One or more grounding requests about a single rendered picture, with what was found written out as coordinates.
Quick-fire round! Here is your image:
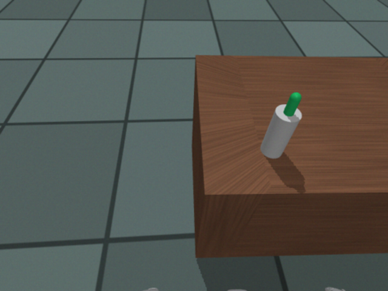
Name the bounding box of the bottle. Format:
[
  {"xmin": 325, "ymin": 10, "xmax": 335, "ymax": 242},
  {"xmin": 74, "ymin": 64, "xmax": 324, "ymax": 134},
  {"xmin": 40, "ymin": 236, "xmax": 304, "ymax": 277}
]
[{"xmin": 260, "ymin": 92, "xmax": 302, "ymax": 159}]

